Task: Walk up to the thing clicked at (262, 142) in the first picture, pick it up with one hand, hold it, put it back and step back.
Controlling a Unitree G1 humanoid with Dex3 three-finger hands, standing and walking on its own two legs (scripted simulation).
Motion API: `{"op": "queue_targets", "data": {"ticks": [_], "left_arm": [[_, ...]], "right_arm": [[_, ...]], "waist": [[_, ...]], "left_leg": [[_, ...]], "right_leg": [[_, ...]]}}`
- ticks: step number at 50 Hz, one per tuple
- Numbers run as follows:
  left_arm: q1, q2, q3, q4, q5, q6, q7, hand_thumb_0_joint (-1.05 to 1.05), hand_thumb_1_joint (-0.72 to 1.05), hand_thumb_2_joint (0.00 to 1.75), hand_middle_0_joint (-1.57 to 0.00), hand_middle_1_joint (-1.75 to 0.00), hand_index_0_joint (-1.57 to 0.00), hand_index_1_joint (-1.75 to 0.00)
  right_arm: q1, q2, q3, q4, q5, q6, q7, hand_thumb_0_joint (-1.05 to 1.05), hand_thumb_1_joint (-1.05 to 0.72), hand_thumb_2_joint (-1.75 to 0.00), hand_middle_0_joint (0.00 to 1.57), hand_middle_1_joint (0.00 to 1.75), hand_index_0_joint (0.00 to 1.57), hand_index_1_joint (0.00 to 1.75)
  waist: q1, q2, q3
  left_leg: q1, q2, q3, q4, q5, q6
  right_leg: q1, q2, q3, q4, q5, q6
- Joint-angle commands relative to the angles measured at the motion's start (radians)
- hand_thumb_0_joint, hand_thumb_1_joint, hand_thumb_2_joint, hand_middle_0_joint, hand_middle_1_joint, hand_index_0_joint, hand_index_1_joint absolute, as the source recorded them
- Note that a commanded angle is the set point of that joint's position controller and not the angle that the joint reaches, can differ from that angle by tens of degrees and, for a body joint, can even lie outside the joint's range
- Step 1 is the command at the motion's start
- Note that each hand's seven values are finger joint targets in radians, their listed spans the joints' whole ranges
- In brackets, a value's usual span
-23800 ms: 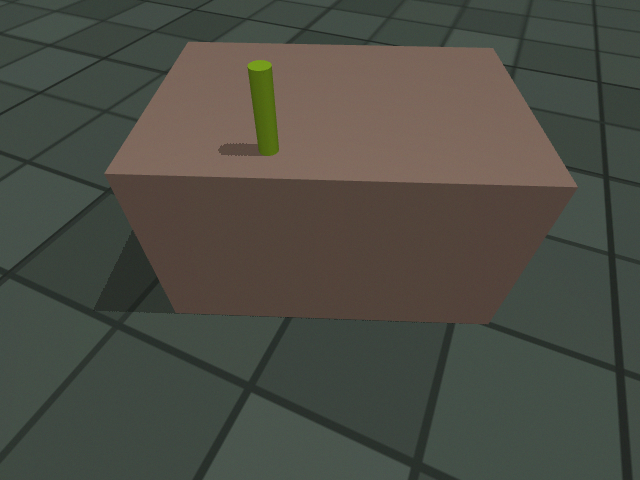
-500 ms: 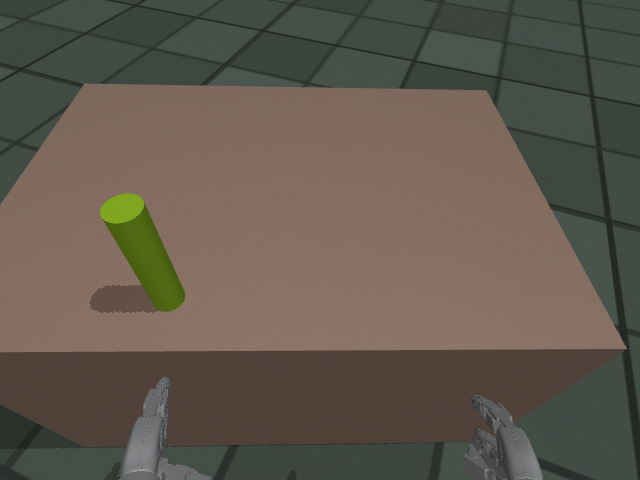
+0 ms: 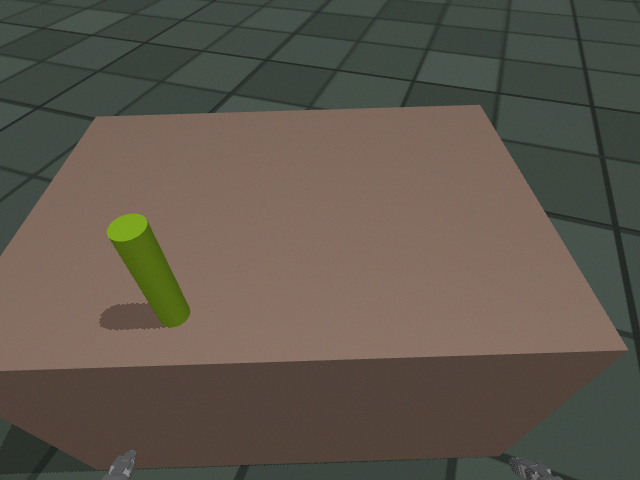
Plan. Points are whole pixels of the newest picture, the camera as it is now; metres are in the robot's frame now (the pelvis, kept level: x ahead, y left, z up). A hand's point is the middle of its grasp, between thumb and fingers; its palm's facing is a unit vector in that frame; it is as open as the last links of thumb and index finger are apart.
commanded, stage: home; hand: left
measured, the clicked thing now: (154, 276) +0.42 +0.27 -0.01
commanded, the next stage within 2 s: stand in 1.70 s
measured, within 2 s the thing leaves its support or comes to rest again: neither
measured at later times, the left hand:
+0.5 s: hand out of the picture +0.03 +0.26 -0.14, palm faces -0.05 -0.93 -0.36, open 17.5 cm
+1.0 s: hand out of the picture +0.06 +0.26 -0.14, palm faces -0.05 -0.93 -0.35, open 17.6 cm
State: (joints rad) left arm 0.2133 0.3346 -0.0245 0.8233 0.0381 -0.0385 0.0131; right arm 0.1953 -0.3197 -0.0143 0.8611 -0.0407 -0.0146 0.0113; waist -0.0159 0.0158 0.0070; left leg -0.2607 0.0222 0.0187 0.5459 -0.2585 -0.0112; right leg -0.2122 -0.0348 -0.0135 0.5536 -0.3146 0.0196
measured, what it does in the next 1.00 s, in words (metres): stands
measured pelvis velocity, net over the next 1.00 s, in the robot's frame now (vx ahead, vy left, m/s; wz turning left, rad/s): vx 0.00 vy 0.00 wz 0.00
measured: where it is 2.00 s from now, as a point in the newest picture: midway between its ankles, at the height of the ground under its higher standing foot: outside the picture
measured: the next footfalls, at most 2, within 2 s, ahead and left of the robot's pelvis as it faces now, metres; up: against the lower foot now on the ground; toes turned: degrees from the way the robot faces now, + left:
none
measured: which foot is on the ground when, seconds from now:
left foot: down 0.00-1.00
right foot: down 0.00-1.00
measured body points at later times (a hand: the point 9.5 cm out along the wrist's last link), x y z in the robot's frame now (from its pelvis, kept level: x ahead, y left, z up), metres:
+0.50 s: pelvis -0.01 +0.00 +0.01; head -0.02 +0.00 +0.46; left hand +0.04 +0.31 -0.12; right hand +0.04 -0.30 -0.13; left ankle +0.02 +0.13 -0.73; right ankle -0.01 -0.13 -0.73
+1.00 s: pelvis +0.00 +0.00 +0.01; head +0.00 +0.00 +0.46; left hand +0.06 +0.31 -0.12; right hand +0.06 -0.30 -0.12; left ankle +0.02 +0.13 -0.73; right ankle -0.01 -0.13 -0.73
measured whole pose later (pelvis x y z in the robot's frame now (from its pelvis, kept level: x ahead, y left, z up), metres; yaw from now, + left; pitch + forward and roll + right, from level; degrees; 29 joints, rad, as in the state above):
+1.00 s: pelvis +0.00 +0.00 +0.01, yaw +0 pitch -3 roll +0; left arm 0.13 0.35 -0.02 1.13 0.01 -0.02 0.00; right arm 0.13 -0.36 0.01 1.12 -0.02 -0.01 0.00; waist -0.01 0.01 0.04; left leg -0.15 0.02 0.02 0.34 -0.15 -0.01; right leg -0.09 -0.03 -0.02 0.34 -0.19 0.03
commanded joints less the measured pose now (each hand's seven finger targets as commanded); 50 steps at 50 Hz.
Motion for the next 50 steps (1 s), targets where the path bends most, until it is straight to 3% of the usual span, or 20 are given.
{"op": "queue_targets", "data": {"ticks": [1, 7, 13, 15, 17, 21, 23, 33, 41, 46, 50], "left_arm": [[-0.065, 0.199, 0.052, -0.006, -0.006, -0.028, 0.009, 0.0, -0.59, 0.03, -0.05, -0.05, -0.05, -0.04], [-0.09, 0.238, 0.043, 0.11, -0.012, -0.014, 0.007, 0.0, -0.58, 0.04, -0.05, -0.05, -0.05, -0.05], [-0.083, 0.258, 0.036, 0.188, -0.018, -0.006, 0.005, 0.0, -0.58, 0.04, -0.05, -0.05, -0.05, -0.04], [-0.079, 0.263, 0.037, 0.211, -0.019, -0.001, 0.004, 0.0, -0.58, 0.04, -0.05, -0.05, -0.05, -0.05], [-0.071, 0.259, 0.038, 0.225, -0.019, 0.001, 0.003, 0.0, -0.58, 0.04, -0.05, -0.05, -0.05, -0.04], [-0.077, 0.259, 0.042, 0.24, -0.019, 0.001, 0.003, 0.0, -0.58, 0.04, -0.05, -0.04, -0.05, -0.04], [-0.078, 0.254, 0.043, 0.248, -0.02, 0.003, 0.002, 0.0, -0.59, 0.03, -0.05, -0.04, -0.05, -0.04], [-0.086, 0.241, 0.046, 0.257, -0.022, 0.005, 0.001, 0.0, -0.6, 0.02, -0.04, -0.04, -0.05, -0.04], [-0.106, 0.237, 0.046, 0.258, -0.024, 0.004, 0.0, 0.0, -0.6, 0.02, -0.04, -0.04, -0.05, -0.04], [-0.108, 0.237, 0.047, 0.253, -0.024, 0.002, 0.002, 0.0, -0.61, 0.02, -0.04, -0.04, -0.05, -0.04], [-0.109, 0.236, 0.049, 0.255, -0.024, 0.007, 0.0, 0.0, -0.58, 0.04, -0.05, -0.05, -0.05, -0.04]], "right_arm": [[-0.057, -0.184, -0.04, -0.011, 0.01, -0.026, -0.002, 0.0, -0.9, -0.9, 0.2, 0.3, 0.2, 0.3], [-0.061, -0.213, -0.028, 0.092, 0.015, -0.013, -0.003, 0.0, -0.9, -0.9, 0.2, 0.3, 0.2, 0.3], [-0.072, -0.23, -0.02, 0.155, 0.018, -0.012, -0.007, 0.0, -0.9, -0.9, 0.2, 0.3, 0.2, 0.3], [-0.065, -0.237, -0.018, 0.171, 0.018, -0.01, -0.008, 0.0, -0.9, -0.9, 0.2, 0.3, 0.2, 0.3], [-0.067, -0.246, -0.018, 0.182, 0.018, -0.008, -0.007, 0.0, -0.9, -0.9, 0.2, 0.3, 0.2, 0.3], [-0.07, -0.244, -0.018, 0.191, 0.02, -0.01, -0.01, 0.0, -0.9, -0.9, 0.2, 0.3, 0.2, 0.3], [-0.066, -0.241, -0.016, 0.199, 0.02, -0.01, -0.01, 0.0, -0.9, -0.9, 0.2, 0.3, 0.2, 0.3], [-0.077, -0.241, -0.018, 0.203, 0.023, -0.012, -0.013, 0.0, -0.9, -0.9, 0.2, 0.3, 0.2, 0.3], [-0.083, -0.241, -0.014, 0.208, 0.026, -0.013, -0.015, 0.0, -0.9, -0.9, 0.2, 0.3, 0.2, 0.3], [-0.093, -0.246, -0.015, 0.207, 0.028, -0.015, -0.016, 0.0, -0.9, -0.9, 0.2, 0.3, 0.2, 0.3], [-0.093, -0.248, -0.014, 0.215, 0.027, -0.014, -0.017, 0.0, -0.9, -0.9, 0.2, 0.3, 0.2, 0.3]], "waist": [[0.008, -0.004, -0.045], [0.004, -0.014, -0.011], [0.015, -0.019, -0.016], [0.012, -0.007, 0.024], [0.018, 0.007, 0.043], [0.016, 0.006, 0.019], [0.015, -0.002, 0.041], [0.014, -0.006, 0.021], [0.01, -0.017, 0.008], [0.012, -0.015, -0.03], [0.014, -0.006, -0.013]], "left_leg": [[0.079, 0.082, -0.098, -0.128, 0.181, 0.038], [0.103, 0.081, -0.101, -0.185, 0.108, 0.033], [0.117, 0.091, -0.11, -0.224, 0.118, 0.031], [0.098, 0.087, -0.116, -0.254, 0.054, 0.026], [0.073, 0.084, -0.12, -0.266, 0.008, 0.027], [0.092, 0.091, -0.122, -0.271, 0.029, 0.029], [0.083, 0.091, -0.126, -0.283, -0.001, 0.027], [0.094, 0.095, -0.119, -0.28, 0.034, 0.029], [0.12, 0.098, -0.11, -0.272, 0.112, 0.028], [0.155, 0.107, -0.104, -0.253, 0.212, 0.029], [0.14, 0.105, -0.106, -0.269, 0.17, 0.027]], "right_leg": [[-0.003, -0.075, 0.077, -0.154, 0.171, -0.05], [0.005, -0.083, 0.094, -0.225, 0.105, -0.05], [0.044, -0.087, 0.096, -0.252, 0.115, -0.047], [0.023, -0.079, 0.092, -0.263, 0.069, -0.042], [0.025, -0.075, 0.088, -0.271, 0.036, -0.038], [0.037, -0.08, 0.093, -0.275, 0.065, -0.04], [0.022, -0.078, 0.092, -0.277, 0.032, -0.04], [0.041, -0.084, 0.095, -0.289, 0.077, -0.04], [0.059, -0.092, 0.095, -0.287, 0.138, -0.036], [0.092, -0.097, 0.091, -0.277, 0.233, -0.031], [0.093, -0.096, 0.087, -0.277, 0.205, -0.031]]}}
